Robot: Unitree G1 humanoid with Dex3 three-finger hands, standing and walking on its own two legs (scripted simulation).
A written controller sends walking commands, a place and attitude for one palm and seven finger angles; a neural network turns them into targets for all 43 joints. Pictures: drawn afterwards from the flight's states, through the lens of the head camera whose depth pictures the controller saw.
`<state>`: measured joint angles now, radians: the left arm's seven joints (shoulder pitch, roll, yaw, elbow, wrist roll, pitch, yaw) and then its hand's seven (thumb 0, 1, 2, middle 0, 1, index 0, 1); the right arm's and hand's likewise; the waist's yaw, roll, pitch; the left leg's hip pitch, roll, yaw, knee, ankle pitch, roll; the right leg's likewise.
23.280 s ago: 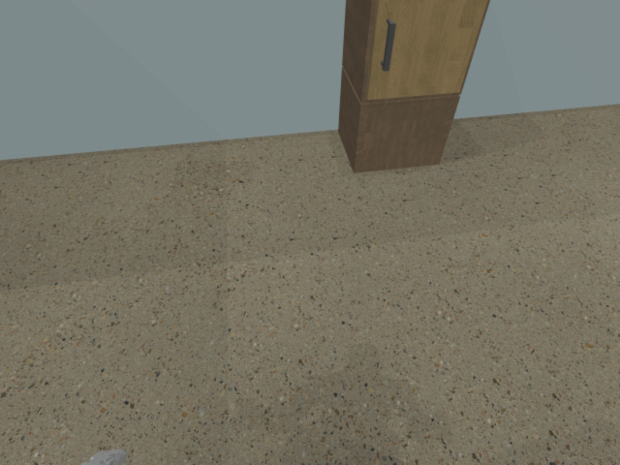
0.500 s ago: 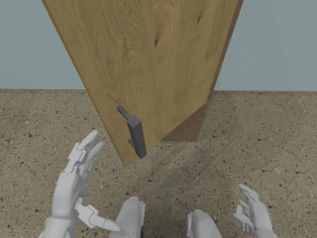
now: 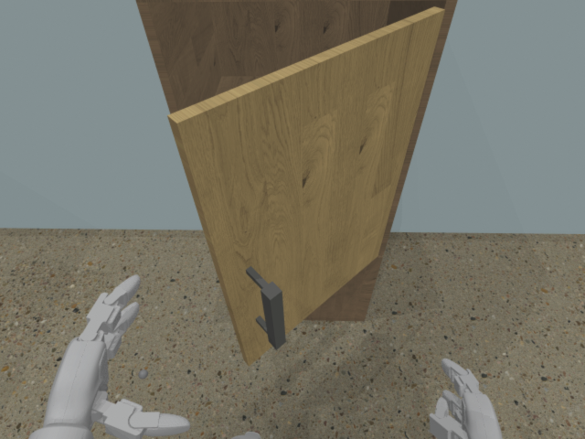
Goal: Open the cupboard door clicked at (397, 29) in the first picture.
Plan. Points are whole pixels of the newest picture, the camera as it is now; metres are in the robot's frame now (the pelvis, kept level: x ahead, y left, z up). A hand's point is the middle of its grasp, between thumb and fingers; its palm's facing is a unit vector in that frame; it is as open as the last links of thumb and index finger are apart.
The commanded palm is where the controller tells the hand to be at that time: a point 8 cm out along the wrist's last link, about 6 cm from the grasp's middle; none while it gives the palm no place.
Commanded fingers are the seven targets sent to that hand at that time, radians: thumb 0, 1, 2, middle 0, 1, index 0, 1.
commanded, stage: draw the hand back to the body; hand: left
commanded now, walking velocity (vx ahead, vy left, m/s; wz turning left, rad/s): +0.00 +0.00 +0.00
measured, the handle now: (266, 309) +0.33 +0.08 -0.05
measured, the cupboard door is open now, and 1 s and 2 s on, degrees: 43 43 43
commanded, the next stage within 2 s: step back with the hand held close in 0.94 s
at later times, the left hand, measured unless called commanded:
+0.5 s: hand (44, 283) +0.22 +0.26 +0.19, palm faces +0.41 -0.80 -0.43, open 9.8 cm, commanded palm +0.17 +0.30 +0.22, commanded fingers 0.00 0.83 0.87 -0.20 -0.30 -0.20 -0.30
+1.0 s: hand (31, 271) +0.22 +0.25 +0.22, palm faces +0.45 -0.79 -0.42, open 7.4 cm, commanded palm +0.17 +0.29 +0.23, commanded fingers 0.00 0.90 0.90 -0.20 -0.30 -0.20 -0.30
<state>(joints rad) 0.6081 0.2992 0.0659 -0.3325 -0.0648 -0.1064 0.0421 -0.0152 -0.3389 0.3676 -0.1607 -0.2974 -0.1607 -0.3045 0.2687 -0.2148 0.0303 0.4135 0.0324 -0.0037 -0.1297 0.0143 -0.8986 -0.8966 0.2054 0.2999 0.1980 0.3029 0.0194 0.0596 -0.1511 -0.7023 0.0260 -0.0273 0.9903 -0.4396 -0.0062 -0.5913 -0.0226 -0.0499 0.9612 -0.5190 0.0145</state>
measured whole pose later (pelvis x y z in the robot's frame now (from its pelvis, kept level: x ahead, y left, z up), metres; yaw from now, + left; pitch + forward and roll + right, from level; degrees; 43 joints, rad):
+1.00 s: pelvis +0.03 -0.01 +0.06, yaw -1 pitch -4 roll +0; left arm 0.47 0.33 0.33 -0.39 -0.05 -0.06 0.11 0.01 0.89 0.90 -0.21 -0.30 -0.21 -0.31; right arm 0.20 -0.23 0.02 0.63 0.00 -0.09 -0.10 0.01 -0.90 -0.90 0.21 0.30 0.20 0.30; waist 0.07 0.08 0.01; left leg -0.13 0.02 0.01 0.44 -0.24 -0.01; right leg -0.04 -0.02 -0.02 0.42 -0.30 0.01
